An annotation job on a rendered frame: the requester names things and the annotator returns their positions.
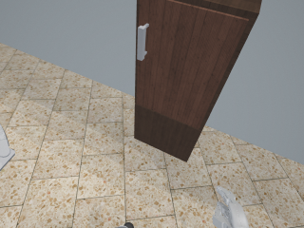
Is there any cupboard door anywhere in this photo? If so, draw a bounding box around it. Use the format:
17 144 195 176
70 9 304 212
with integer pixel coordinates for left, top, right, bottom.
136 0 249 129

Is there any right robot hand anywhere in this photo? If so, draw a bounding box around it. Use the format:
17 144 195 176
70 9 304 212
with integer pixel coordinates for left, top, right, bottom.
212 185 249 228

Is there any left robot hand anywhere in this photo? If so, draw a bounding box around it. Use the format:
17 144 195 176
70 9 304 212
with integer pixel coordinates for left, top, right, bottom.
0 124 15 171

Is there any handle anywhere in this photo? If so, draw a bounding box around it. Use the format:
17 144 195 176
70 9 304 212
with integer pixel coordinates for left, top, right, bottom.
137 23 149 61

